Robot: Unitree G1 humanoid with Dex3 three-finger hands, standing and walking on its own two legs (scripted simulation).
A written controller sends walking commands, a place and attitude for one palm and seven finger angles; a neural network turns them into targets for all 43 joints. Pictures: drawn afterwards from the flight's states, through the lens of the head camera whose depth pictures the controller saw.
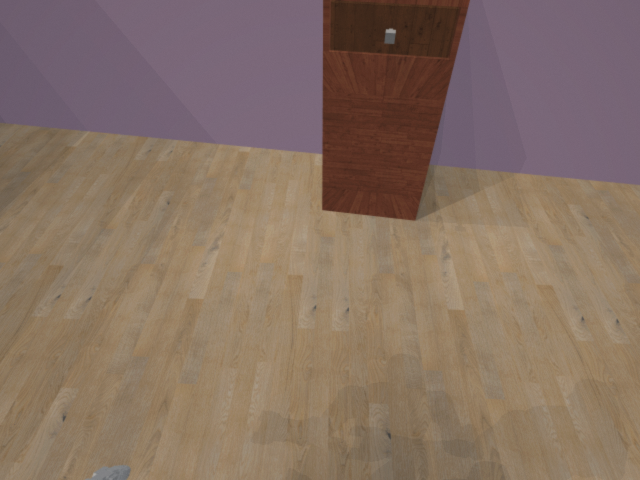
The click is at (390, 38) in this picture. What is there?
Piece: drawer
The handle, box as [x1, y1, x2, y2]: [384, 29, 395, 43]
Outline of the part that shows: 386,29 384,42 393,43 395,30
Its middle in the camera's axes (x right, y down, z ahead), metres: +0.22 -0.64 +1.21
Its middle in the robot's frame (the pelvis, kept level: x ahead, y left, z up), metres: +1.34 -0.15 +0.04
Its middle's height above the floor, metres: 0.81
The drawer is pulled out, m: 0.00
